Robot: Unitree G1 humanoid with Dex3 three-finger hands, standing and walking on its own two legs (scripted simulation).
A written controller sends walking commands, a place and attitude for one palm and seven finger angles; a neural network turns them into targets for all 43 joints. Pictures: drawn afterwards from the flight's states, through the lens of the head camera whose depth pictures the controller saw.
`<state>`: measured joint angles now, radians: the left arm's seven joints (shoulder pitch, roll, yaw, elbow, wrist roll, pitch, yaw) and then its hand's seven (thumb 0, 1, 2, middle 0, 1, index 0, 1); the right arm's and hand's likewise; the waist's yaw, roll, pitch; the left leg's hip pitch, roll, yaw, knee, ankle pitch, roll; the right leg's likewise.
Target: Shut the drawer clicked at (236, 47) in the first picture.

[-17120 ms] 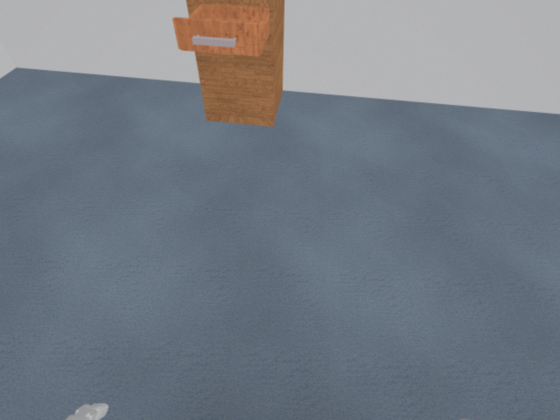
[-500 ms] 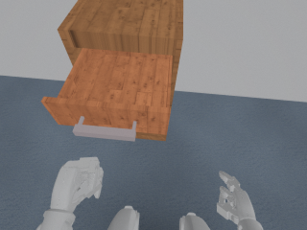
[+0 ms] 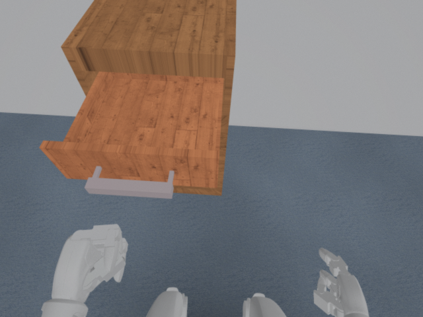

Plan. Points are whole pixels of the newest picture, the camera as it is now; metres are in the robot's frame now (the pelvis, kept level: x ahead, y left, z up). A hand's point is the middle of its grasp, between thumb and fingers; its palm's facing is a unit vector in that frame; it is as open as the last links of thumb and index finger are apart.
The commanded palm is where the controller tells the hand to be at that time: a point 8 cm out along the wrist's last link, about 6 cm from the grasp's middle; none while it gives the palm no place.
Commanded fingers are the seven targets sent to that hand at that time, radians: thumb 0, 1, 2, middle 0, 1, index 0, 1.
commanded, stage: bring the fist close to the handle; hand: left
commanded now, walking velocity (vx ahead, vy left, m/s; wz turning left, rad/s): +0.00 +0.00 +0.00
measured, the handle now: (132, 179) +0.41 +0.20 -0.05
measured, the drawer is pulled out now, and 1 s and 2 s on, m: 0.26 0.26 0.24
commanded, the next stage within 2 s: push the drawer shut in 1.42 s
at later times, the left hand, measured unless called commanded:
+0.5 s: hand (133, 240) +0.25 +0.15 +0.01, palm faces -0.06 -1.00 -0.06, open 3.3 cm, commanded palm +0.24 +0.21 +0.01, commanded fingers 0.00 0.90 0.90 -1.40 -1.60 -1.40 -1.60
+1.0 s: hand (144, 225) +0.30 +0.15 -0.04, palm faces -0.07 -1.00 -0.05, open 3.3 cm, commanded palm +0.29 +0.21 -0.04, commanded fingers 0.00 0.90 0.90 -1.40 -1.60 -1.40 -1.60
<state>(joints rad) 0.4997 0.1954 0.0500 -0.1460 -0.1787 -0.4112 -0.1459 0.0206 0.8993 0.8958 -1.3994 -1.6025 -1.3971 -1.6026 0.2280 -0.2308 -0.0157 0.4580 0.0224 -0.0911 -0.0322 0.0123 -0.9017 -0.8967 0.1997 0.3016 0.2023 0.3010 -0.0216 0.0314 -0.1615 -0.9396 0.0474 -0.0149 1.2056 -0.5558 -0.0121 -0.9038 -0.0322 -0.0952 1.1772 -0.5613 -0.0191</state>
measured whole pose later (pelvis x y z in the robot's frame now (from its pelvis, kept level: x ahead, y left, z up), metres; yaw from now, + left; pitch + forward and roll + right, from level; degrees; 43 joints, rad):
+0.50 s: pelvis -0.01 +0.00 -0.02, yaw +0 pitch +21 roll -2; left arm 0.23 0.21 0.09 0.08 -0.18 -0.43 -0.17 0.02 0.90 0.90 -1.40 -1.60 -1.40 -1.60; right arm 0.21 -0.24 0.00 0.50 0.01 -0.10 -0.02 0.01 -0.90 -0.90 0.20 0.30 0.20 0.30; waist -0.03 0.03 -0.17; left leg -1.10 0.05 -0.02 1.32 -0.58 -0.01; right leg -1.07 -0.03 -0.09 1.29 -0.58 -0.02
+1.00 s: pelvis -0.02 +0.01 -0.06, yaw -1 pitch +25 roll -2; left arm -0.02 0.20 0.09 0.29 -0.15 -0.47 -0.13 0.02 0.90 0.90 -1.40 -1.60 -1.40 -1.60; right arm 0.17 -0.25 0.00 0.53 0.00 -0.04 0.01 0.01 -0.90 -0.90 0.20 0.30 0.20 0.30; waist -0.04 0.02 -0.19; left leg -1.29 0.04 -0.01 1.44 -0.60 0.01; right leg -1.25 -0.04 -0.08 1.41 -0.60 -0.01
